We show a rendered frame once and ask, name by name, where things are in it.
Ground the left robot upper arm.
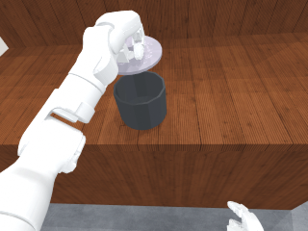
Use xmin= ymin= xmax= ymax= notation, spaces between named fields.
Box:
xmin=0 ymin=115 xmax=86 ymax=231

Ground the knob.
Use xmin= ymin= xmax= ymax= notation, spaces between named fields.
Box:
xmin=124 ymin=38 xmax=137 ymax=51

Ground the pot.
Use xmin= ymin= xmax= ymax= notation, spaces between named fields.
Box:
xmin=113 ymin=70 xmax=167 ymax=131

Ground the robot right hand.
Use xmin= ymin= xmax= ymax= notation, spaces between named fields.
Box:
xmin=227 ymin=201 xmax=264 ymax=231

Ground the lid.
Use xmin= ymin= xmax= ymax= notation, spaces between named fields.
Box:
xmin=116 ymin=36 xmax=163 ymax=75

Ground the robot left hand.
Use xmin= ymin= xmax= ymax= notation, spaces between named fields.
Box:
xmin=95 ymin=11 xmax=145 ymax=63

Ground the robot left forearm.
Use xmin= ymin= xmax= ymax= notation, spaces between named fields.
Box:
xmin=17 ymin=19 xmax=125 ymax=156

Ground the table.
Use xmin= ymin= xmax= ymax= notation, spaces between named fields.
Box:
xmin=0 ymin=0 xmax=308 ymax=211

